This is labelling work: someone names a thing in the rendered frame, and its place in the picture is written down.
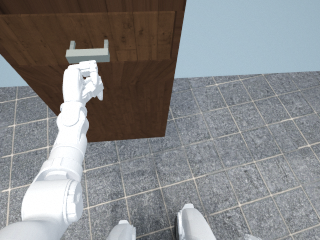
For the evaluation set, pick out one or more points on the robot left thigh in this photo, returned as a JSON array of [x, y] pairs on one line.
[[122, 231]]

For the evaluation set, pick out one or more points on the robot left hand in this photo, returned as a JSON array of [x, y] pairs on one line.
[[76, 88]]

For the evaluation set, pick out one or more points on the drawer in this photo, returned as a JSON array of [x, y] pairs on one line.
[[43, 39]]

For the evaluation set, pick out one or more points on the right robot shin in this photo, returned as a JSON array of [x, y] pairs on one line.
[[189, 205]]

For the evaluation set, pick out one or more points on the left robot forearm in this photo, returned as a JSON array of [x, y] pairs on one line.
[[68, 152]]

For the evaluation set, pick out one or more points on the robot left upper arm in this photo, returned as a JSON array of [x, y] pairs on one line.
[[50, 206]]

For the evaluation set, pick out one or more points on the cabinet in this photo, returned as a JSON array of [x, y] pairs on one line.
[[136, 94]]

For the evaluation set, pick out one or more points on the handle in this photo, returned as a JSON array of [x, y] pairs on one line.
[[75, 56]]

